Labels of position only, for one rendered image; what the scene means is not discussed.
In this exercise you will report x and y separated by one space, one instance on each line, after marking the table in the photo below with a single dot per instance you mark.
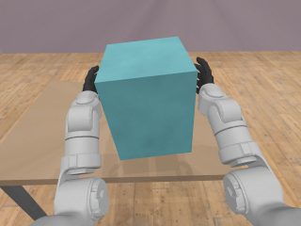
31 153

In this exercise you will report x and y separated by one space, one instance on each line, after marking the left robot hand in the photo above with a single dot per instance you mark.
90 79

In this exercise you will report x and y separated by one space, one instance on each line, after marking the left robot upper arm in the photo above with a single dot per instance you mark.
78 202

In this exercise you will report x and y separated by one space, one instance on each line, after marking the robot right forearm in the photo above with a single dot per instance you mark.
236 146

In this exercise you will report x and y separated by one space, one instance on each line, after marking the right robot hand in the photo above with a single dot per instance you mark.
205 73

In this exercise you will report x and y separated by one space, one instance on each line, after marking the robot left forearm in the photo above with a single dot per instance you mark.
82 134

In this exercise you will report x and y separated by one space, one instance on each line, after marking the carton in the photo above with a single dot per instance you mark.
148 89

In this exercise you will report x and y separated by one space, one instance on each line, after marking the right robot upper arm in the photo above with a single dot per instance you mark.
255 193

